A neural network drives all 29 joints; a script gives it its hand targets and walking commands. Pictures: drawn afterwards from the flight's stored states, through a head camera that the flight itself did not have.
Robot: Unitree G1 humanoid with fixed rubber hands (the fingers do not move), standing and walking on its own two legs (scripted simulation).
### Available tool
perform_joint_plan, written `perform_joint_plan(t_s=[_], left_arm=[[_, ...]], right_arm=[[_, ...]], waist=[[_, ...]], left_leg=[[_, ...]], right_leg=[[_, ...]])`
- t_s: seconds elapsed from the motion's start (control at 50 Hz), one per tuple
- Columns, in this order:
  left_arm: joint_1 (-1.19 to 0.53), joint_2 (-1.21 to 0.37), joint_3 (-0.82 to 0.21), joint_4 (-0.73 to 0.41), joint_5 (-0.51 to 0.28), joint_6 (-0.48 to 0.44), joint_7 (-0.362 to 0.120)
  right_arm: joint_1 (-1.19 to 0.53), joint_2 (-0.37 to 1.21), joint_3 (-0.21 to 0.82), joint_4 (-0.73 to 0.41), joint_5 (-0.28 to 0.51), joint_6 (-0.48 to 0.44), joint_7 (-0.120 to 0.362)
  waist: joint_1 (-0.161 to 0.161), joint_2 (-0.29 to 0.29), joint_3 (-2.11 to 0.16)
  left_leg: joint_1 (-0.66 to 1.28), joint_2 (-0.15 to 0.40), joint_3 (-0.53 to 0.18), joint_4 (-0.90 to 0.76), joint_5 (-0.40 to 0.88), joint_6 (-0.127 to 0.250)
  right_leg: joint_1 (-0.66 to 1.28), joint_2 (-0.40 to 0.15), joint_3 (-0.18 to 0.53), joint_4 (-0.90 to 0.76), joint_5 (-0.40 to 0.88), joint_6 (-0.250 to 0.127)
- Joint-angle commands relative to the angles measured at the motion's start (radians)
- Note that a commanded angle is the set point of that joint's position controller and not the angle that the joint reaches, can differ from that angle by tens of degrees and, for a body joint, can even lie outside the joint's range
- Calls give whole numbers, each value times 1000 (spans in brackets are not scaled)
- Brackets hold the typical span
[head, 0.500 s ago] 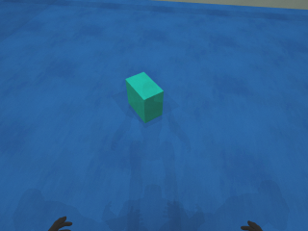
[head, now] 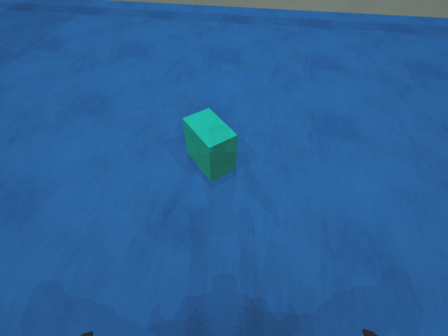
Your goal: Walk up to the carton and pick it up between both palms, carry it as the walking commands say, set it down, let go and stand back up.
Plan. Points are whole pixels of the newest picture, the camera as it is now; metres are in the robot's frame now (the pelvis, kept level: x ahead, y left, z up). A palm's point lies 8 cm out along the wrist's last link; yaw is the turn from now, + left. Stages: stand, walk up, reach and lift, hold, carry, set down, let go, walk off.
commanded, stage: stand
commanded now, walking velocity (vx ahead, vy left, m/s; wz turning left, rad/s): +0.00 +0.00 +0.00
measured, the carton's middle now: (210, 144) +1.20 +0.12 -0.62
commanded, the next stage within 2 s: walk up in 0.60 s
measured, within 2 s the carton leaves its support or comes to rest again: neither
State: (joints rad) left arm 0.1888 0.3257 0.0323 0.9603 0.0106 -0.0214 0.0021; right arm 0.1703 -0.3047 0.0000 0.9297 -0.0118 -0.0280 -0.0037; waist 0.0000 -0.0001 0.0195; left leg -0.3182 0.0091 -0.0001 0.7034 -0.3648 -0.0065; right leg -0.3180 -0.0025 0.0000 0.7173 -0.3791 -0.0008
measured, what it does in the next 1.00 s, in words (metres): stands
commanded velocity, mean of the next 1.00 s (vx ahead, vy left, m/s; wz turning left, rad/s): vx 0.12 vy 0.02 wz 0.05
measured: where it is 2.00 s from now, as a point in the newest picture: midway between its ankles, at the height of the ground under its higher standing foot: (213, 306)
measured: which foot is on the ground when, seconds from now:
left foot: down 0.00-0.80, up 0.82-1.00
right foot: down 0.00-1.00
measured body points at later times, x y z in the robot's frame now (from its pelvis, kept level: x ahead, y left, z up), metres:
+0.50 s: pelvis -0.01 +0.00 +0.01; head -0.01 -0.01 +0.46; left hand +0.06 +0.29 -0.12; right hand +0.08 -0.28 -0.12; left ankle +0.01 +0.13 -0.72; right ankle +0.00 -0.12 -0.72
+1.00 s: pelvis +0.01 +0.03 +0.02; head +0.01 +0.04 +0.47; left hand +0.07 +0.31 -0.12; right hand +0.08 -0.25 -0.11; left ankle +0.00 +0.16 -0.69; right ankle +0.00 -0.11 -0.72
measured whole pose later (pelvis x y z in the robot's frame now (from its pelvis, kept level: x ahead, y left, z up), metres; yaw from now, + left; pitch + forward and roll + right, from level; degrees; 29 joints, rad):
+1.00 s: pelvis +0.01 +0.03 +0.02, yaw +1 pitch -2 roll +0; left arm 0.19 0.31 0.04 1.03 0.01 0.00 -0.01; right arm 0.19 -0.31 0.00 1.01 -0.01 0.01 0.04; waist 0.00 -0.01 0.02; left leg -0.33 0.04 0.00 0.79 -0.39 -0.01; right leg -0.20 -0.04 0.00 0.52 -0.30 0.00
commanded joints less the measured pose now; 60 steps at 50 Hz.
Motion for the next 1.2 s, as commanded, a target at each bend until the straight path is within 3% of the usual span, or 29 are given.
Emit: perform_joint_plan(t_s=[0.0, 0.06, 0.08, 0.12, 0.2, 0.22, 0.26, 0.32, 0.38, 0.4, 0.42, 0.54, 0.56, 0.62, 0.66, 0.74, 0.76, 0.78, 0.8, 0.86, 0.94, 0.98, 1.0, 1.02, 1.04, 1.06, 1.1, 1.14, 1.18], left_arm=[[-106, 221, 33, -62, 13, -28, 10], [-108, 213, 34, -49, -1, -26, 17], [-92, 203, 27, -29, 3, -28, 15], [-109, 221, 29, -37, 1, -25, 15], [-125, 198, 29, -42, 2, -27, 13], [-128, 213, 29, -28, 10, -24, 11], [-96, 229, 32, -24, -5, -20, 10], [-106, 219, 27, 1, 11, -21, 11], [-136, 223, 23, -5, 11, -25, 11], [-121, 236, 23, -1, 2, -25, 6], [-115, 216, 18, 14, -3, -30, 9], [-125, 223, 23, 17, -2, -20, 14], [-110, 224, 21, 20, 3, -23, 12], [-120, 206, 22, 7, -4, -24, 3], [-111, 204, 22, 25, 9, -26, 10], [-101, 219, 19, 34, 6, -28, 10], [-144, 228, 20, 18, 7, -23, 13], [106, 254, 65, 25, 19, 17, 10], [106, 230, 66, 23, 26, 21, 7], [20, 179, 43, -12, 31, 6, 6], [-116, 184, 72, -32, 44, 0, -15], [-108, 171, 71, -23, 37, 12, -17], [-121, 107, 58, -43, 43, 15, -22], [-179, 51, 46, -82, 41, 14, -30], [-215, 43, 28, -145, 41, 8, -34], [-242, 29, 34, -167, 41, 7, -36], [-146, 32, 28, -132, 40, -10, -51], [-112, 12, 13, -112, 28, -9, -57], [-158, -12, 5, -144, 23, -21, -60]], right_arm=[[-69, -199, -63, -41, -2, -11, -16], [-75, -220, -56, -23, -1, -20, -13], [-79, -221, -53, -8, -5, -17, -13], [-78, -211, -50, -17, 0, -9, -9], [-105, -203, -53, -4, -3, -14, -17], [-81, -224, -53, -6, -5, -11, -18], [-94, -246, -53, 4, -4, -13, -12], [-64, -202, -49, 21, 2, -14, -11], [-89, -238, -54, 20, 1, -9, -11], [-88, -226, -58, 21, 0, -12, -15], [-81, -213, -45, 36, -2, -16, -14], [-80, -228, -50, 46, 1, -9, -7], [-97, -217, -44, 52, 8, -10, -12], [-110, -213, -42, 31, 10, -20, -15], [-89, -211, -47, 55, 6, -19, -15], [-78, -197, -39, 53, 7, -11, -10], [-92, -226, -45, 50, 1, -5, -9], [-101, -127, -61, -21, -15, 45, 36], [-125, -83, -45, -40, -16, 42, 38], [-82, -89, -59, -15, -21, 35, 50], [99, -57, -36, 42, -9, 25, 56], [164, -49, -38, 66, -9, 10, 37], [264, -62, -34, 107, -13, -1, 29], [411, -194, -72, 136, -32, -6, 11], [396, -253, -79, 104, -40, -9, 1], [332, -236, -77, 83, -34, -8, 3], [188, -152, -67, 32, -26, -29, 8], [216, -136, -66, 44, -26, -43, 2], [319, -114, -63, 85, -32, -56, -2]], waist=[[-19, -31, -13], [-18, 30, -73], [8, -58, -18], [-4, -80, -44], [5, 6, -13], [3, -54, -11], [9, 56, 5], [-14, -27, 11], [-26, 0, 40], [-16, -75, 3], [-1, -13, -16], [-10, -36, -28], [2, 16, 11], [-2, -54, -23], [-1, 10, 7], [2, -44, -4], [-19, -63, 29], [94, -101, -20], [111, -319, 18], [32, -142, 99], [-58, -270, 55], [-97, -115, 39], [-117, -5, 24], [-194, 317, 20], [-170, 334, 69], [-129, 257, 153], [-47, 78, 126], [-50, 174, 35], [-88, 182, -53]], left_leg=[[76, 57, -72, -146, 151, 66], [86, 88, -91, -161, 260, 76], [40, 66, -95, -173, 215, 72], [57, 57, -58, -133, 231, 60], [75, 86, -96, -206, 220, 75], [82, 82, -94, -211, 199, 70], [78, 90, -107, -226, 220, 68], [66, 74, -82, -228, 131, 52], [101, 76, -78, -245, 161, 55], [121, 73, -80, -250, 141, 48], [95, 73, -95, -265, 158, 57], [102, 89, -103, -283, 208, 53], [101, 92, -92, -290, 218, 50], [122, 98, -96, -279, 265, 41], [106, 87, -94, -290, 243, 50], [141, 83, -83, -279, 206, 48], [114, 76, -78, -297, 180, 43], [-212, -15, 10, 25, -153, 6], [-323, 32, 29, 240, -139, -1], [-220, 69, 20, 268, -66, -5], [49, 43, 82, 12, -100, -3], [156, 5, 153, -233, 17, -17], [235, 18, 69, -332, -12, 14], [322, 262, -339, -510, -243, 74], [328, 394, -694, -618, -385, 133], [192, 423, -797, -670, -474, 171], [215, 336, -589, -590, -220, 172], [302, 241, -396, -489, 159, 127], [435, 242, -316, -404, 548, 157]], right_leg=[[-19, -121, 174, -237, 226, -82], [51, -95, 122, -196, 313, -70], [56, -94, 129, -208, 300, -72], [54, -138, 172, -246, 321, -86], [26, -105, 136, -229, 248, -76], [33, -101, 136, -249, 230, -66], [26, -114, 159, -248, 198, -76], [24, -123, 165, -302, 136, -75], [0, -130, 188, -345, 145, -73], [26, -114, 148, -331, 162, -66], [75, -113, 147, -324, 192, -59], [86, -108, 136, -299, 233, -53], [76, -116, 139, -311, 237, -62], [85, -106, 117, -307, 285, -48], [92, -117, 124, -315, 286, -57], [83, -122, 155, -362, 286, -56], [64, -113, 145, -372, 235, -51], [222, -367, 475, -501, -397, -136], [210, -445, 507, -636, -588, -155], [56, -375, 355, -632, -462, -122], [4, -261, 105, -531, -288, -73], [13, -222, 74, -369, -267, -77], [-24, -148, -19, -123, -245, -67], [-264, -46, -93, 241, -236, -31], [-474, -13, -9, 369, -173, -12], [-483, -68, 67, 394, -111, -8], [-426, -106, 52, 374, 46, 25], [-325, -72, -8, 285, 76, 33], [-329, -56, -40, 139, 51, 41]])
